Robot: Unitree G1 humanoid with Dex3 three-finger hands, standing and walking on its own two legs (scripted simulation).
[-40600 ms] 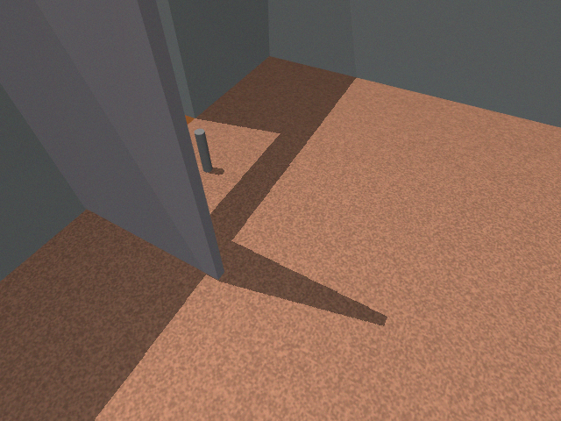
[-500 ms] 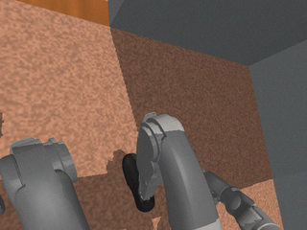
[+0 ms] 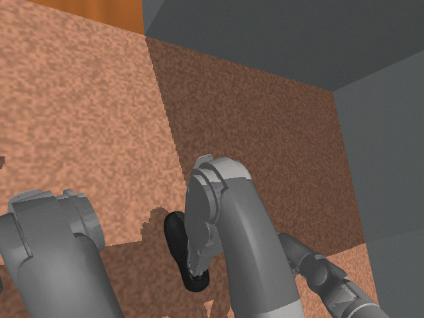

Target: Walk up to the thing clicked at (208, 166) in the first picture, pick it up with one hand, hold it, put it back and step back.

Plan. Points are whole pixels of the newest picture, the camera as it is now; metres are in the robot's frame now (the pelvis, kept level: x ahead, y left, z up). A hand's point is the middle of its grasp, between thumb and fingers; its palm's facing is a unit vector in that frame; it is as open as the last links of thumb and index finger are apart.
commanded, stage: open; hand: left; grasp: from the side
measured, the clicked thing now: out of the picture +0.45 +0.30 -0.16
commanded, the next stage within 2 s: withdraw in 0.14 s
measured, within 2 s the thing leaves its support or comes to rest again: rests again in 0.08 s
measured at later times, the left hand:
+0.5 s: hand out of the picture +0.45 +0.32 -0.13, palm faces +0.40 -0.92 +0.02, open 16.4 cm
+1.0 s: hand out of the picture +0.36 +0.43 +0.01, palm faces +0.42 -0.82 -0.39, open 17.3 cm
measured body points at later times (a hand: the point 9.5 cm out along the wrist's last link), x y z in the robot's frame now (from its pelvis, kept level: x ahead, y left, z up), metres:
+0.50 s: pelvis +0.00 +0.00 +0.00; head +0.22 +0.19 +0.34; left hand +0.42 +0.37 -0.13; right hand +0.16 -0.24 -0.04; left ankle +0.08 +0.13 -0.25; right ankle +0.14 -0.13 -0.25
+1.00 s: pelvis +0.00 -0.01 +0.06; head +0.19 +0.12 +0.46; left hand +0.34 +0.47 +0.03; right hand +0.18 -0.24 -0.04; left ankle +0.08 +0.13 -0.25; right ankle +0.14 -0.13 -0.25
